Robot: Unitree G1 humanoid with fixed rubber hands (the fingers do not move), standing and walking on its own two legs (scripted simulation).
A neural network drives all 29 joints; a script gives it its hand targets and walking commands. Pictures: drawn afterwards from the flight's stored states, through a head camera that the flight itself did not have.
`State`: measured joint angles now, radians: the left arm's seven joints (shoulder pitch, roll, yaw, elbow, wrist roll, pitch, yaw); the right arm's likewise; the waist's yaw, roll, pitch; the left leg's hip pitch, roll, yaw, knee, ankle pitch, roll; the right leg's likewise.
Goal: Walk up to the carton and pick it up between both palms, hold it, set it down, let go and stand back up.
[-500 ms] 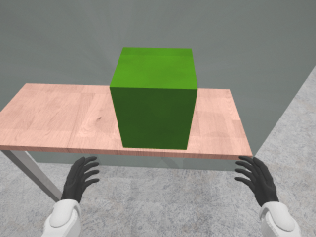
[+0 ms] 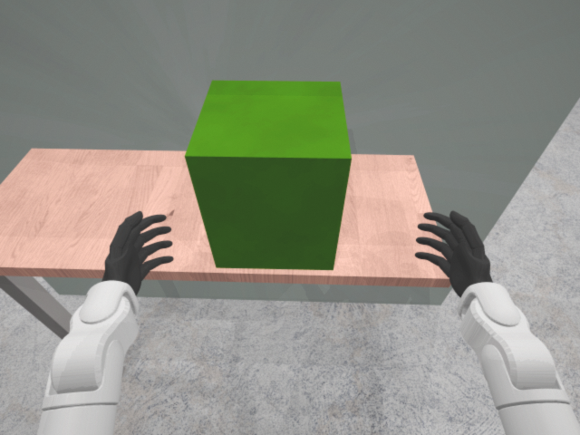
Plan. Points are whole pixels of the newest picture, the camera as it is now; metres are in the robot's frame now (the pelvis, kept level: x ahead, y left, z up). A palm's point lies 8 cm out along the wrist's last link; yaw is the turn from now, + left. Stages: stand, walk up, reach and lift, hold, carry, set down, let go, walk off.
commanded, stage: reach and lift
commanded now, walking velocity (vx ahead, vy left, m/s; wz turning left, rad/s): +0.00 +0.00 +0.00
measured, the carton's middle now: (275, 179) +0.50 +0.04 +0.07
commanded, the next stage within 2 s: none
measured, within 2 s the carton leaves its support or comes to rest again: neither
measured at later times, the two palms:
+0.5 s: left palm (127, 208) +0.37 +0.22 +0.15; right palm (465, 205) +0.37 -0.22 +0.15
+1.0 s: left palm (124, 142) +0.42 +0.22 +0.21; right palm (453, 142) +0.43 -0.21 +0.20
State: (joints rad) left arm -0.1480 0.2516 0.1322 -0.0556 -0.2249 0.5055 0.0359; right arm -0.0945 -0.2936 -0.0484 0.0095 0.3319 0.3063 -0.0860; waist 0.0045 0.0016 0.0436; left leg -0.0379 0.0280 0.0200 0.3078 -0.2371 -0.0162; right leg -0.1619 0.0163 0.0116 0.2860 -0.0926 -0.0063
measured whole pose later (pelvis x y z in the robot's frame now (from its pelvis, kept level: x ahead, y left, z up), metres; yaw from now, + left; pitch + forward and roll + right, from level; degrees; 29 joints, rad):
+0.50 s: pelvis -0.01 +0.00 +0.00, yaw +1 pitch +1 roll +0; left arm -0.56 0.31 0.18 0.18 -0.20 0.67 0.05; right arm -0.53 -0.38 -0.02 0.33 0.41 0.40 -0.08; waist -0.02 -0.01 0.00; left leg -0.14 0.03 0.01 0.37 -0.25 -0.02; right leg -0.25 0.01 0.00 0.31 -0.09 -0.01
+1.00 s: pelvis -0.01 +0.00 +0.00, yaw +2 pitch +5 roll -1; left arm -1.01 0.40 0.06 0.76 -0.26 0.54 0.06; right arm -0.97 -0.41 0.01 0.85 0.41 0.37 -0.06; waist -0.01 0.00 -0.07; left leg -0.23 0.03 -0.02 0.38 -0.24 -0.02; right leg -0.31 0.02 -0.02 0.30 -0.08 -0.01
